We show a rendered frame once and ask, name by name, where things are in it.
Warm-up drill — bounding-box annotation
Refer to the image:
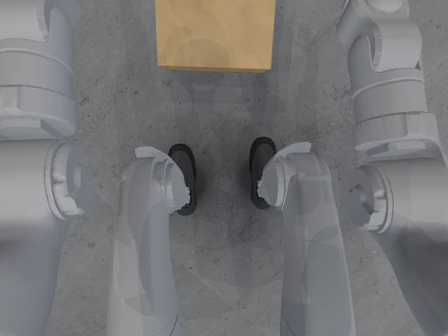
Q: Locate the left robot thigh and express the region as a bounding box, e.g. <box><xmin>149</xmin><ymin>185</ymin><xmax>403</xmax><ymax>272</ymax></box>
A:
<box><xmin>106</xmin><ymin>157</ymin><xmax>182</xmax><ymax>336</ymax></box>

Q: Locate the left robot foot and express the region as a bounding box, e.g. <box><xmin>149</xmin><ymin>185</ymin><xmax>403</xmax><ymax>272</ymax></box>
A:
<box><xmin>168</xmin><ymin>143</ymin><xmax>197</xmax><ymax>216</ymax></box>

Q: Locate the carton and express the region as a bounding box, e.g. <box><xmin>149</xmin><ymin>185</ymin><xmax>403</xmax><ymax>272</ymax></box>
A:
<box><xmin>155</xmin><ymin>0</ymin><xmax>276</xmax><ymax>74</ymax></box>

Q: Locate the robot right forearm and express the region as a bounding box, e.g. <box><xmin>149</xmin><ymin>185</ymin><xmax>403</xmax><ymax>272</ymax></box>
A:
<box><xmin>336</xmin><ymin>0</ymin><xmax>448</xmax><ymax>169</ymax></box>

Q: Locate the left robot upper arm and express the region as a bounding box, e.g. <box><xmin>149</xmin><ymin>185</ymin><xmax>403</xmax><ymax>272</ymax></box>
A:
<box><xmin>0</xmin><ymin>139</ymin><xmax>95</xmax><ymax>336</ymax></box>

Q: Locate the right robot upper arm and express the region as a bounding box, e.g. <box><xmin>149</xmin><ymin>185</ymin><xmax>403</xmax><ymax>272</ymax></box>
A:
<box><xmin>345</xmin><ymin>157</ymin><xmax>448</xmax><ymax>336</ymax></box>

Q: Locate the robot left forearm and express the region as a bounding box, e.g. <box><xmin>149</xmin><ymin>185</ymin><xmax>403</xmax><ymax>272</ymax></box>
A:
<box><xmin>0</xmin><ymin>0</ymin><xmax>82</xmax><ymax>141</ymax></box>

